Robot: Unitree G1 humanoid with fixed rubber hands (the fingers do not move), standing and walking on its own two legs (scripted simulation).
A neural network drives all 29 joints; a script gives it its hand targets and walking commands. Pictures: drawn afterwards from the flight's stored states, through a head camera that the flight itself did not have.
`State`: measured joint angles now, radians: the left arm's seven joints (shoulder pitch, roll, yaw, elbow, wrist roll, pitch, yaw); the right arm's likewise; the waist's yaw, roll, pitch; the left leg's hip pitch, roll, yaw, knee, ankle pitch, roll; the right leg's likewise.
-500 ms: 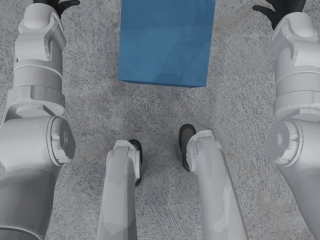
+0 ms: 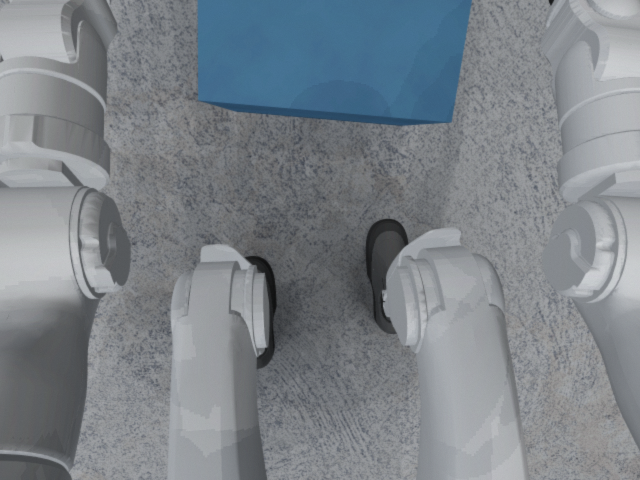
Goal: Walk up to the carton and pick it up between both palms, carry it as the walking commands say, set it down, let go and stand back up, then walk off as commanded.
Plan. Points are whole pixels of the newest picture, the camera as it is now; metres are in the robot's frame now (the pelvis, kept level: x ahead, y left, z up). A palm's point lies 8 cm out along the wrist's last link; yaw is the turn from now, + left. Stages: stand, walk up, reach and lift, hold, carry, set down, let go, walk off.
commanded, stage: reach and lift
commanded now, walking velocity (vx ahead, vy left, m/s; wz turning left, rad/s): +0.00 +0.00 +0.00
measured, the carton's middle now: (330, 13) +0.56 -0.05 -0.31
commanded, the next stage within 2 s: none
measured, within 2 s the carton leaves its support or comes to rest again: leaves its support in 1.98 s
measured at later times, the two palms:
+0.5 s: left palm out of the picture +0.57 +0.17 -0.24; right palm (518, 2) +0.53 -0.24 -0.24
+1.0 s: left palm out of the picture +0.58 +0.14 -0.23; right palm (500, 1) +0.53 -0.22 -0.24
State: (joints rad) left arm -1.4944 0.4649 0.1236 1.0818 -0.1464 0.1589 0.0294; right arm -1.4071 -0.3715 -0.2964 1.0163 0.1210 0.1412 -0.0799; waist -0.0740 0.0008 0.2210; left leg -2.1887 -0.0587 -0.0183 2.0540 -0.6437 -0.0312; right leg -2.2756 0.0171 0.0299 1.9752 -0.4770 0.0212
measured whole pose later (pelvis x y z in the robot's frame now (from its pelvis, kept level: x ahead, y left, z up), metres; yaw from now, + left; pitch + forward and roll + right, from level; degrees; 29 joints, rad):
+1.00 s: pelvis -0.01 +0.00 -0.06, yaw +1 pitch +34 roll -1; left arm -1.67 0.44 -0.06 1.20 -0.23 0.11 0.08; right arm -1.59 -0.39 -0.19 1.23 0.21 0.05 -0.11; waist -0.08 0.00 0.51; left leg -2.21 -0.05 -0.02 2.27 -0.65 -0.01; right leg -2.27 -0.04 -0.01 2.18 -0.51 0.01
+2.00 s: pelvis +0.00 +0.00 -0.06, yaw +2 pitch +36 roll -2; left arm -1.55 0.36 0.10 1.03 -0.12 0.22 0.08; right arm -1.45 -0.37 -0.23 1.00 0.18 0.21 -0.09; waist -0.08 0.02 0.43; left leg -2.23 -0.08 -0.03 2.28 -0.67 -0.02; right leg -2.28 -0.02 0.01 2.21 -0.55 0.02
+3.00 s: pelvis +0.00 +0.00 +0.03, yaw +2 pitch +47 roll +0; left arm -1.33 0.20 0.36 0.82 0.12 0.35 0.02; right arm -1.23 -0.17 -0.49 0.71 -0.11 0.39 -0.07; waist -0.08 0.03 0.02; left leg -2.17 -0.11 -0.04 1.94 -0.59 -0.04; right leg -2.22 0.05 0.05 1.88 -0.49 0.05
